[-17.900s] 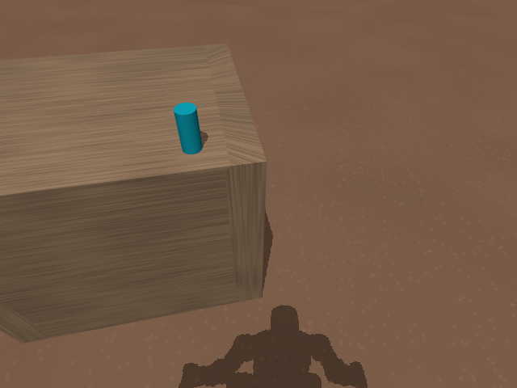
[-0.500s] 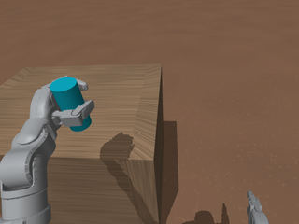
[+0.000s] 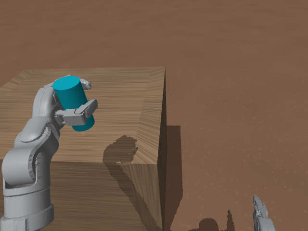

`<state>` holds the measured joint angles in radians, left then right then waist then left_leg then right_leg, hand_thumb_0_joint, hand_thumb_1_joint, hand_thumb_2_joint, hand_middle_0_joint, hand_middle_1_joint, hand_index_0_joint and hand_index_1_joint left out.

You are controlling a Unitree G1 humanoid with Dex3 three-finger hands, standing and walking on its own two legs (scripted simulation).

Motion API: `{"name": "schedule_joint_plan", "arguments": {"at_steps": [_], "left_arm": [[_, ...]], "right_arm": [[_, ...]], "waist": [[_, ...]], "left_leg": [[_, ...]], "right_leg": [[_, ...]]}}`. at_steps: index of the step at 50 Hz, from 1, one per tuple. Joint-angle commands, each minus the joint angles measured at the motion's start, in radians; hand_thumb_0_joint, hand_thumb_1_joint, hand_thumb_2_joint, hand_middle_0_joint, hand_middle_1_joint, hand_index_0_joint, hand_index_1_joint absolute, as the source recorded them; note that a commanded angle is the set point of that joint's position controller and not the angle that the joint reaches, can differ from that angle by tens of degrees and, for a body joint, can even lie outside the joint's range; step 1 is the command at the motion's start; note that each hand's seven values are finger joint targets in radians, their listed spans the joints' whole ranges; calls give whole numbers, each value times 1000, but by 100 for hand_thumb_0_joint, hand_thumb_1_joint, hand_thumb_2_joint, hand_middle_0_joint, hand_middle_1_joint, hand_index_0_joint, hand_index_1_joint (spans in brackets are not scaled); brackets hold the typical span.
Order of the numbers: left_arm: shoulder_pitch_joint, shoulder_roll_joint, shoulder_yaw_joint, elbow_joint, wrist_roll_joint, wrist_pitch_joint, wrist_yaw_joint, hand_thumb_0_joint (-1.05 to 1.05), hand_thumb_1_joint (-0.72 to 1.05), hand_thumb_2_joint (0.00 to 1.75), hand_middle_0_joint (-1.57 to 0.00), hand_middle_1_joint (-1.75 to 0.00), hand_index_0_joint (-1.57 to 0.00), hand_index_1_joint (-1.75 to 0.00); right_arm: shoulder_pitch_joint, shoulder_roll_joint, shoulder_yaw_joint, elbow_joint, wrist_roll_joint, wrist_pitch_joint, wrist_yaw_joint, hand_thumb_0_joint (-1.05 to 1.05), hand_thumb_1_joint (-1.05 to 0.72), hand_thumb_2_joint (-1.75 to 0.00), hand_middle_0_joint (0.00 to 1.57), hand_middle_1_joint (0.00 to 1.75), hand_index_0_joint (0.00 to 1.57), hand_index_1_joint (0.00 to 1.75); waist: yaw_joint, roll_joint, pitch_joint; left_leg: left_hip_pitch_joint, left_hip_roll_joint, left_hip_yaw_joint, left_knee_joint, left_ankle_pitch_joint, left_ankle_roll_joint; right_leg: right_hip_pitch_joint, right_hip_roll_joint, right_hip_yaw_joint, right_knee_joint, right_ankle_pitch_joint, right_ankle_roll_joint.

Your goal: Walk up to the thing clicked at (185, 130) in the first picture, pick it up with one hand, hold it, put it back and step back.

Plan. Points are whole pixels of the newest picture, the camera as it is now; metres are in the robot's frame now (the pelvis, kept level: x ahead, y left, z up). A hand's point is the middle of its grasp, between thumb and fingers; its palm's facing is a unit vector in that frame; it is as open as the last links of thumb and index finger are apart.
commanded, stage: hold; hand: left
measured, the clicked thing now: (75, 105) +0.33 +0.17 +0.25
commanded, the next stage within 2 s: crouch in 0.22 s
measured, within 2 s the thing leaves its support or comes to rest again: neither
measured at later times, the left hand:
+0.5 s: hand (81, 107) +0.33 +0.16 +0.24, palm faces +0.10 -1.00 -0.01, open 7.0 cm
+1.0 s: hand (95, 117) +0.40 +0.17 +0.15, palm faces +0.13 -0.99 -0.01, open 7.0 cm
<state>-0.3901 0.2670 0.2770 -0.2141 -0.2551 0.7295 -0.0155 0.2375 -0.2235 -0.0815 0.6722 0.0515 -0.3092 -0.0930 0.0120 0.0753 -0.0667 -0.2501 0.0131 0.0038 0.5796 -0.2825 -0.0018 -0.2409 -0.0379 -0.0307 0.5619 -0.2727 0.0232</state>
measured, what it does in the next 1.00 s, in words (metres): stands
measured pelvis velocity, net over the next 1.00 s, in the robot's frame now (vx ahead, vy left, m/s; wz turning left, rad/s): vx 0.00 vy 0.00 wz -0.02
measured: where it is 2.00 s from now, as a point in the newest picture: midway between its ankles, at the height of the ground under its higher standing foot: outside the picture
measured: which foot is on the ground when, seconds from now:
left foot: down 0.00-1.00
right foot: down 0.00-1.00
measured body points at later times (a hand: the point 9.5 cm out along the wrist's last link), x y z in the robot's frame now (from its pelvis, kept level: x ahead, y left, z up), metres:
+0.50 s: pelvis +0.00 +0.00 +0.00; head -0.04 -0.03 +0.45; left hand +0.32 +0.22 +0.25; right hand +0.18 -0.25 -0.07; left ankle +0.02 +0.12 -0.73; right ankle +0.02 -0.13 -0.73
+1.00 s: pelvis +0.00 +0.00 +0.00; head +0.00 +0.00 +0.45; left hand +0.39 +0.23 +0.16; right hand +0.15 -0.26 -0.07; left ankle +0.02 +0.12 -0.73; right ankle +0.02 -0.13 -0.73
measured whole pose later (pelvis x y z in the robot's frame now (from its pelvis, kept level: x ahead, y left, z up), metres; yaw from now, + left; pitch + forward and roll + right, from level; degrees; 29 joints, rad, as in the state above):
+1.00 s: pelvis +0.00 +0.00 +0.00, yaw -1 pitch +1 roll -1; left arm -0.49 0.28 0.25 0.36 -0.16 0.27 0.01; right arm 0.23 -0.21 -0.06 0.68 0.02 -0.34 -0.10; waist -0.04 0.02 -0.03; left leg -0.32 0.02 0.02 0.59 -0.28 0.00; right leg -0.32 -0.03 -0.01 0.56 -0.26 0.02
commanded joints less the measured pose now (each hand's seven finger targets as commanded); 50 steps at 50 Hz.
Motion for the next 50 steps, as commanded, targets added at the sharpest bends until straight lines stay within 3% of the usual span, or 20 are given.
{"name": "schedule_joint_plan", "arguments": {"at_steps": [1,3,5,7,9,11,12,16,18,22,25,30,34,39,42,43,45,47,49,50], "left_arm": [[-474,212,80,-314,-7,-111,-5,0,46,133,-131,-145,-132,-145],[-440,194,79,-288,-13,-110,-9,0,46,132,-130,-144,-132,-144],[-477,227,93,-340,-10,-112,-7,0,45,132,-130,-145,-132,-144],[-406,195,83,-252,-11,-105,-15,0,45,134,-130,-145,-132,-145],[-445,204,82,-321,-14,-109,-13,0,44,133,-130,-144,-132,-144],[-419,226,106,-302,-12,-105,-9,0,44,133,-130,-145,-131,-145],[-436,198,66,-346,-11,-105,-11,0,44,133,-130,-145,-132,-145],[-478,223,88,-342,-15,-105,-4,0,45,138,-130,-147,-131,-148],[-450,193,63,-297,-11,-102,-6,0,46,131,-132,-143,-134,-143],[-473,202,79,-199,-12,-101,-5,0,47,131,-133,-143,-134,-143],[-493,170,44,-112,0,-116,-5,0,48,129,-132,-141,-133,-141],[-591,225,61,-18,24,-213,-1,0,48,129,-130,-140,-131,-140],[-596,198,40,130,40,-304,6,0,51,128,-129,-139,-130,-138],[-664,234,39,117,61,-441,17,0,53,129,-131,-140,-132,-140],[-680,256,33,138,75,-512,20,0,49,130,-133,-142,-134,-142],[-681,282,56,161,78,-530,25,0,49,132,-133,-143,-134,-143],[-657,242,30,208,72,-564,16,0,49,132,-134,-145,-135,-144],[-653,255,39,263,73,-591,18,0,46,133,-134,-146,-136,-145],[-649,225,9,299,80,-617,12,0,47,133,-134,-145,-136,-145],[-618,223,15,355,76,-623,10,0,45,132,-135,-145,-137,-145]], "right_arm": [[-135,-104,-30,-167,6,-59,5,0,53,-6,5,5,5,5],[-151,-118,-40,-195,5,-62,8,0,54,-6,5,5,5,5],[-145,-121,-47,-165,6,-59,8,0,53,-6,5,5,5,5],[-141,-124,-48,-173,2,-57,5,0,53,-6,5,5,5,5],[-169,-111,-34,-173,3,-57,6,0,53,-6,5,5,5,5],[-147,-119,-46,-153,3,-51,2,0,53,-6,5,5,5,5],[-162,-100,-26,-159,2,-56,4,0,54,-6,5,5,5,5],[-152,-112,-31,-153,-1,-56,-3,0,53,-7,5,5,5,5],[-141,-99,-26,-137,-2,-58,-7,0,57,-5,5,5,5,5],[-143,-113,-31,-116,-1,-62,-9,0,57,-4,5,5,5,5],[-139,-99,-14,-117,-1,-69,-10,0,58,-4,5,5,5,5],[-121,-107,-17,-116,-10,-86,-13,0,59,-4,5,5,5,5],[-132,-114,-17,-141,-16,-99,-13,0,58,-4,5,5,5,5],[-151,-90,2,-161,-21,-105,-10,0,57,-5,5,5,5,5],[-153,-110,-17,-184,-25,-107,-10,0,56,-5,5,5,5,5],[-134,-120,-25,-164,-28,-103,-12,0,56,-5,5,5,5,5],[-137,-91,-5,-161,-27,-100,-6,0,56,-5,5,5,5,5],[-124,-129,-32,-158,-30,-94,-8,0,55,-5,5,5,5,5],[-118,-82,8,-169,-32,-87,-1,0,55,-5,5,5,5,5],[-123,-98,-5,-157,-30,-80,-3,0,55,-5,5,5,5,5]], "waist": [[19,-19,-222],[18,-49,-206],[13,-25,-207],[6,-60,-204],[22,-31,-202],[12,-30,-209],[15,-19,-208],[3,-40,-194],[0,-37,-191],[-6,-64,-162],[-13,-80,-144],[-13,-91,-199],[-25,-95,-218],[-13,-13,-267],[-27,8,-320],[-31,8,-323],[-31,11,-301],[-47,-1,-316],[-43,-9,-302],[-49,-23,-277]], "left_leg": [[101,-27,3,-92,134,14],[92,-19,-7,-96,135,12],[102,-21,-5,-99,118,11],[95,-20,-6,-93,132,15],[88,-20,-8,-96,135,12],[99,-24,0,-92,154,14],[100,-27,6,-87,153,16],[98,-27,3,-96,125,17],[98,-30,6,-91,127,19],[74,-34,8,-97,95,23],[74,-34,8,-102,72,22],[75,-37,8,-91,101,26],[80,-31,6,-83,107,23],[90,-23,-2,-83,121,11],[105,-18,-1,-71,160,8],[108,-16,-1,-69,161,8],[87,-13,-1,-73,159,7],[115,-3,-6,-68,195,3],[90,-4,-4,-71,196,5],[81,-6,1,-70,192,9]], "right_leg": [[11,36,-38,-94,117,-26],[17,41,-40,-94,118,-24],[1,41,-38,-94,103,-24],[15,40,-36,-98,117,-21],[14,39,-37,-92,122,-24],[14,38,-34,-92,137,-24],[14,36,-34,-92,136,-25],[5,38,-34,-100,118,-20],[-2,34,-33,-99,120,-20],[-14,31,-29,-109,98,-17],[-41,32,-32,-113,75,-17],[-30,22,-22,-103,108,-15],[-37,24,-19,-91,116,-16],[-28,28,-20,-79,127,-23],[-10,31,-13,-67,170,-24],[-16,32,-12,-69,168,-24],[-5,36,-14,-71,170,-24],[-22,43,-18,-61,195,-27],[-11,44,-19,-68,200,-25],[-17,43,-17,-74,201,-24]]}}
